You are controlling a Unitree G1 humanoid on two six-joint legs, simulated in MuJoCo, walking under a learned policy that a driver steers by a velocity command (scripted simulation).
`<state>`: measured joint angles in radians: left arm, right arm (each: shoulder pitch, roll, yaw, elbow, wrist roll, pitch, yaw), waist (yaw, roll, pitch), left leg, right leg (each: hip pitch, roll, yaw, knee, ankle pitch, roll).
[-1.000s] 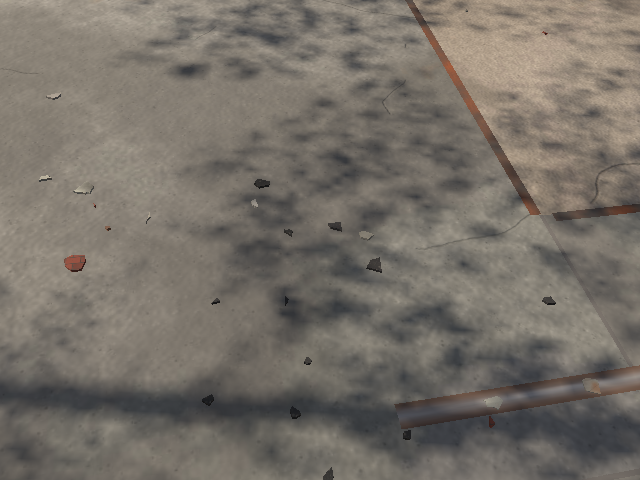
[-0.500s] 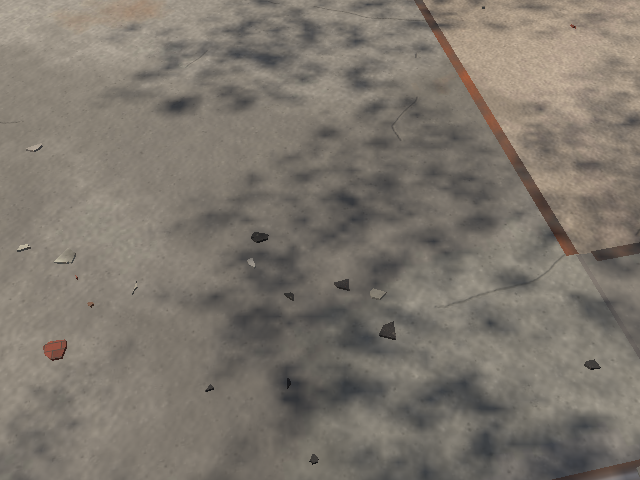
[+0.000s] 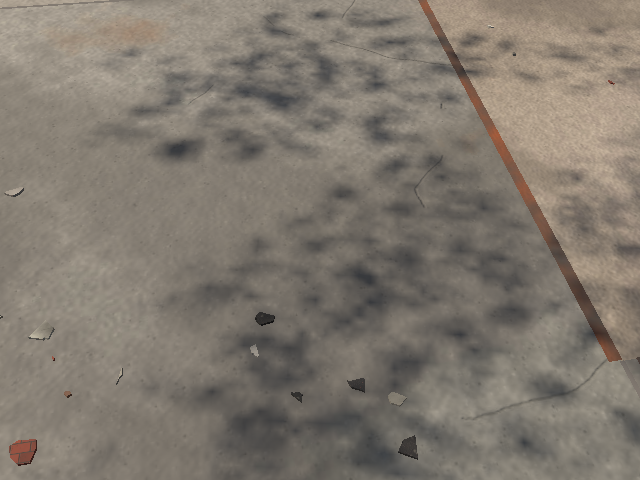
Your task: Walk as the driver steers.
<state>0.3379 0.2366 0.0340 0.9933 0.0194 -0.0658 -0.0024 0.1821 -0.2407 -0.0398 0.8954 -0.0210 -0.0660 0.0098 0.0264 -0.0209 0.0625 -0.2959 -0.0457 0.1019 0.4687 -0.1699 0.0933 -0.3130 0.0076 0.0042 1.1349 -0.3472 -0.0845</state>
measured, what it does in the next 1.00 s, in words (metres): walks ahead, turning left: right foot, then left foot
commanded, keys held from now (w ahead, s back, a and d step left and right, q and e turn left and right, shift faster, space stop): w+q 1.00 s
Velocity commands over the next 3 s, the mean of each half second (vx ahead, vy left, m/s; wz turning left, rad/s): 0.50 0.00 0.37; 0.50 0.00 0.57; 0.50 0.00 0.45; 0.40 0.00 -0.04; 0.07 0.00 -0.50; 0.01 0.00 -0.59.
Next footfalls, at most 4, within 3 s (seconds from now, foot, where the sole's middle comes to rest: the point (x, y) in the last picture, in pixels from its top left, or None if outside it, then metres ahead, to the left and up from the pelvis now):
0.40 right None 0.39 -0.10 -0.77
0.94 left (245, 433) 0.56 0.18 -0.77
1.48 right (226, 292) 0.91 0.27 -0.77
1.98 left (110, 273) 0.96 0.56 -0.77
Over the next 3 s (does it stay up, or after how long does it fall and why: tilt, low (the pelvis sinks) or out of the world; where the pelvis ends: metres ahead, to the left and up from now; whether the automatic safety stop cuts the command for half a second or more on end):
stays up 0.90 0.42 0.01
